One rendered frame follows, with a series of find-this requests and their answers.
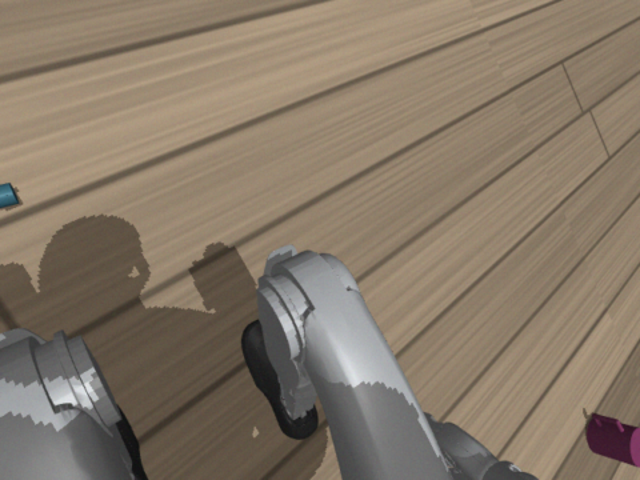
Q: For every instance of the right robot hand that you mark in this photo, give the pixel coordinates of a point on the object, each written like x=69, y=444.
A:
x=469, y=457

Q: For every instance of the right robot arm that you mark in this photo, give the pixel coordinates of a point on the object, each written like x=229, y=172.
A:
x=505, y=470

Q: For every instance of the right robot foot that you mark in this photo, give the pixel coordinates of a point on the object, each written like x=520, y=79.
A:
x=266, y=379

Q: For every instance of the left robot foot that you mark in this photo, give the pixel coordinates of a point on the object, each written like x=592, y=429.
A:
x=132, y=446

